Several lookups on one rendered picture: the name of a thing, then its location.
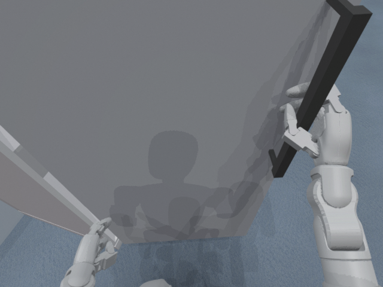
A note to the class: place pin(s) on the fridge door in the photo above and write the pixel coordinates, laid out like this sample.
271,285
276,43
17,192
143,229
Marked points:
159,114

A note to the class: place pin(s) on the robot right hand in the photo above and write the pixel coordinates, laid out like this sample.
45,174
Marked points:
332,127

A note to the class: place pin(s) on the handle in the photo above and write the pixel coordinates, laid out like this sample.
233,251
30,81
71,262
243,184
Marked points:
352,22

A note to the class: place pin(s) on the left robot forearm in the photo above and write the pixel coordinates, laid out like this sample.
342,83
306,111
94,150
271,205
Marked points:
80,275

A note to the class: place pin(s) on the robot left hand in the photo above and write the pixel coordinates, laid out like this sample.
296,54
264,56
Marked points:
91,245

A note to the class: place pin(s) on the right robot forearm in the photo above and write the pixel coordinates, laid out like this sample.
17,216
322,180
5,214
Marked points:
339,234

